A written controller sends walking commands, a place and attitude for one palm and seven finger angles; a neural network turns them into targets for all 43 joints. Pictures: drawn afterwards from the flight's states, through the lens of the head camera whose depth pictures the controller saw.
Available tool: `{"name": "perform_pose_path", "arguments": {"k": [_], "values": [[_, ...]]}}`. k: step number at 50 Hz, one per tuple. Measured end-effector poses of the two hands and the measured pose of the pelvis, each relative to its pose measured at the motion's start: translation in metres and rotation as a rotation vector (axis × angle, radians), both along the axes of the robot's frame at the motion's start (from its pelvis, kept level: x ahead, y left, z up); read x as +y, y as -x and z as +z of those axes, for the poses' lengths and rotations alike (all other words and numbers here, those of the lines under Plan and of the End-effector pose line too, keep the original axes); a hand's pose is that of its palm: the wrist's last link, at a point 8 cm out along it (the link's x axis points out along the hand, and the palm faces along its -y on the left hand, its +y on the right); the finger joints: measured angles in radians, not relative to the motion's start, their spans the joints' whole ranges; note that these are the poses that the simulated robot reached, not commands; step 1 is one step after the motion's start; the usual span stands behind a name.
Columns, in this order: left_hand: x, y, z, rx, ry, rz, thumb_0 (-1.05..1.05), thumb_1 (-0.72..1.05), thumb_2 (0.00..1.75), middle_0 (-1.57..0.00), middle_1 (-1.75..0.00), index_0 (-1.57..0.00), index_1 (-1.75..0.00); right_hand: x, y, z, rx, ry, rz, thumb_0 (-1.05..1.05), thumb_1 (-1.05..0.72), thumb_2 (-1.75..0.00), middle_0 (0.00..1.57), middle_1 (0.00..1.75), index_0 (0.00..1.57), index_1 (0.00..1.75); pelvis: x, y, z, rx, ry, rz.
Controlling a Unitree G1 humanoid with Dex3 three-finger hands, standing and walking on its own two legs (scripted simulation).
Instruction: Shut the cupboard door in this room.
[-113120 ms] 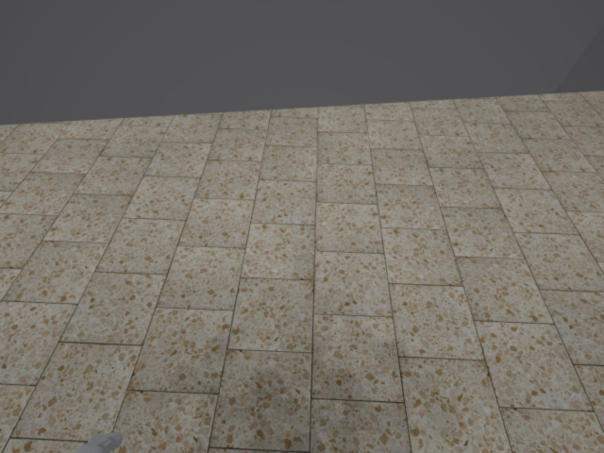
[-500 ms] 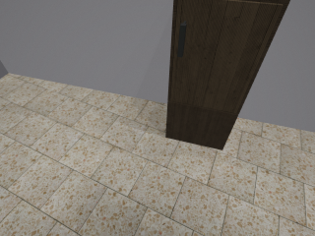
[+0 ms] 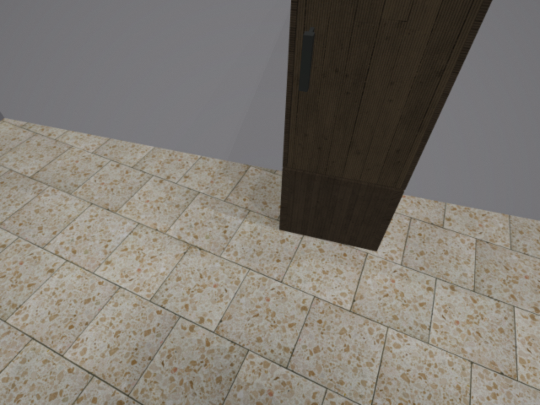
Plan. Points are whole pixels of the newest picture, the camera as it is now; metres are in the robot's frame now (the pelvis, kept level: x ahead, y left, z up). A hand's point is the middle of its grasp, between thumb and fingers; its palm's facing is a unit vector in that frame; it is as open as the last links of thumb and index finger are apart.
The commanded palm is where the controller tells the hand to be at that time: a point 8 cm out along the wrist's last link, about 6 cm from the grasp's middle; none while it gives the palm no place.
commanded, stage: look to check the result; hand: left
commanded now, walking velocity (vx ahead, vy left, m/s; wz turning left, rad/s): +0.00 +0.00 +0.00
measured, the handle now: (307, 59) +0.93 -0.07 +0.08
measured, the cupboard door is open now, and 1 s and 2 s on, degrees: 0 0 0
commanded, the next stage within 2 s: stand and wait in 0.30 s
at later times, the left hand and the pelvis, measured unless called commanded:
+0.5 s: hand out of the picture +0.01 +0.18 -0.17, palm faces +0.01 -0.98 -0.20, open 7.4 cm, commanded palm none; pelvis +0.01 +0.00 +0.00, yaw +0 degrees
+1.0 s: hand out of the picture +0.05 +0.20 -0.17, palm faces +0.00 -0.97 -0.26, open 7.4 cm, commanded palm none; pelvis +0.03 -0.01 +0.00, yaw +1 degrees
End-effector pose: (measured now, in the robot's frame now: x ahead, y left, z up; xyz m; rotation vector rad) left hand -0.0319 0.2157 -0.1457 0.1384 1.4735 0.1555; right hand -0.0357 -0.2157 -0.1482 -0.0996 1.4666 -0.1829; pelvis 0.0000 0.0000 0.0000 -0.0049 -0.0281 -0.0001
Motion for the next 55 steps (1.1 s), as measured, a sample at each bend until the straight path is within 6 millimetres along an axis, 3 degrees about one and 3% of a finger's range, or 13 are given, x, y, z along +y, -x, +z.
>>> {"name": "perform_pose_path", "arguments": {"k": [41, 55], "values": [[0.028, -0.069, 0.009, -0.087, -0.059, -0.041, 0.00, 0.91, 0.89, -0.20, -0.30, -0.20, -0.30, -0.037, -0.078, 0.009, -0.101, 0.072, 0.071, 0.01, -0.91, -0.90, 0.20, 0.30, 0.20, 0.30, -0.003, -0.026, 0.003, 0.009, -0.008, 0.006], [0.028, -0.088, 0.012, -0.109, -0.075, -0.046, 0.00, 0.91, 0.89, -0.20, -0.30, -0.20, -0.30, -0.052, -0.101, 0.011, -0.119, 0.086, 0.094, 0.01, -0.91, -0.90, 0.20, 0.30, 0.20, 0.30, -0.010, -0.036, 0.003, 0.014, -0.011, 0.013]]}}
